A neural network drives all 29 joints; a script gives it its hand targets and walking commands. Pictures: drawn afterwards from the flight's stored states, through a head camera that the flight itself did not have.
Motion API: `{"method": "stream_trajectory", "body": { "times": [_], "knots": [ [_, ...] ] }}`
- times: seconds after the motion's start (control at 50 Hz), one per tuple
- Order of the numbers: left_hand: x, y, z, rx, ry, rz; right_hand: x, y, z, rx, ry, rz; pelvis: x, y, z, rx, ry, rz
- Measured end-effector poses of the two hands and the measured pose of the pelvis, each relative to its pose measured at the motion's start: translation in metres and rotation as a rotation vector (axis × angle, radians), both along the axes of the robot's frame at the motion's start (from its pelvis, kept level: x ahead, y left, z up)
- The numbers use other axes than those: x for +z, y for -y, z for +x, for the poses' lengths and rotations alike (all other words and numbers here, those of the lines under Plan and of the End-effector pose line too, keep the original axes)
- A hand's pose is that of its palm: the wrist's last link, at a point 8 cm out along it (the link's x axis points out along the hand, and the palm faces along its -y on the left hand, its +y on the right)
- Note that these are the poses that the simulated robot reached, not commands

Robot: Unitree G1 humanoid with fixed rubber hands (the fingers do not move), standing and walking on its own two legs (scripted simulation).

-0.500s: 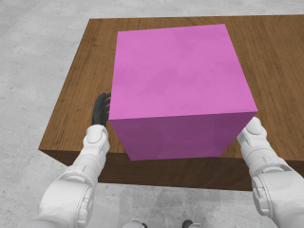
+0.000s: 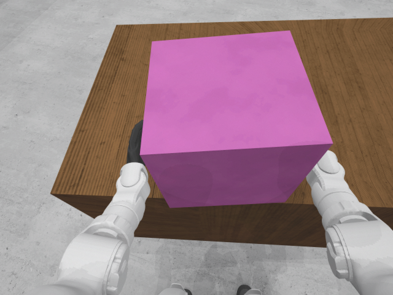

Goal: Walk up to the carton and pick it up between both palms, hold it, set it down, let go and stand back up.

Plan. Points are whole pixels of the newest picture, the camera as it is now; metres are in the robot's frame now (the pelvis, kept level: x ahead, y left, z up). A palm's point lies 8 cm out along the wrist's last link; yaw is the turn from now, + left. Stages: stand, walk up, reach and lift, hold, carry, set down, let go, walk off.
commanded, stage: reach and lift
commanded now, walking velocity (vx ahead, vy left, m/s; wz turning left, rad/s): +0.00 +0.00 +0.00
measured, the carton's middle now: (223, 128) +0.47 -0.01 +0.01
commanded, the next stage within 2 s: none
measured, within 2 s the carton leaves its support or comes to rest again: leaves its support in 0.74 s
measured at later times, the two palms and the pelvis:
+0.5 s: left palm (138, 158) +0.38 +0.18 +0.01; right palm (312, 145) +0.43 -0.20 +0.01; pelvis +0.00 +0.00 +0.00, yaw +0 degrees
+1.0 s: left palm (132, 155) +0.38 +0.18 +0.03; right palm (313, 133) +0.44 -0.19 +0.04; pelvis +0.00 -0.01 +0.00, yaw +0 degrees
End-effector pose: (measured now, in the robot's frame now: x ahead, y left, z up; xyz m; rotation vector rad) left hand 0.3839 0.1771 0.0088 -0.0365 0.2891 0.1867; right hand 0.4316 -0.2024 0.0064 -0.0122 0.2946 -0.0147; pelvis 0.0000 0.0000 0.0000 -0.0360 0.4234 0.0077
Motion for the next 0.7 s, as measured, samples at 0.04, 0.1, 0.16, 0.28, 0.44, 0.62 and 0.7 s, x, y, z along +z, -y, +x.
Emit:
{"method": "stream_trajectory", "body": {
  "times": [0.04,0.1,0.16,0.28,0.44,0.62,0.7],
  "knots": [
    [0.0,-0.0003,0.0,0.001,0.002,-0.002,0.0004,-0.0003,0.0001,0.0,0.0,-0.002,0.0,0.0,0.0,0.0,0.0,0.0],
    [-0.0002,-0.0003,-0.0001,0.002,0.003,-0.004,0.0005,-0.0008,0.0003,0.001,-0.001,-0.003,0.0,-0.0003,0.0,0.0,0.0,0.0],
    [-0.0003,-0.0003,-0.0001,0.004,0.003,-0.004,0.0003,-0.001,0.0004,0.001,-0.003,-0.003,-0.0001,-0.0005,0.0001,0.0,0.0,-0.001],
    [-0.0004,0.0004,-0.0003,0.013,0.003,-0.004,0.0002,-0.001,0.0005,0.001,-0.003,-0.002,-0.0001,-0.0004,0.0002,0.0,0.0,-0.001],
    [-0.0005,0.0008,-0.0003,0.016,0.006,-0.006,0.0004,-0.0016,0.0007,0.002,-0.003,-0.003,-0.0001,-0.0004,0.0002,0.0,0.0,-0.001],
    [-0.0009,-0.0014,-0.0014,0.055,0.015,-0.002,0.0006,-0.008,0.001,0.006,-0.001,-0.009,-0.0001,-0.0006,0.0004,0.0,-0.001,-0.001],
    [-0.0003,-0.0025,-0.0029,0.059,0.029,0.001,0.0039,-0.0095,0.0024,0.016,0.013,-0.025,0.0,-0.0004,0.0005,0.0,-0.001,-0.001]
  ]
}}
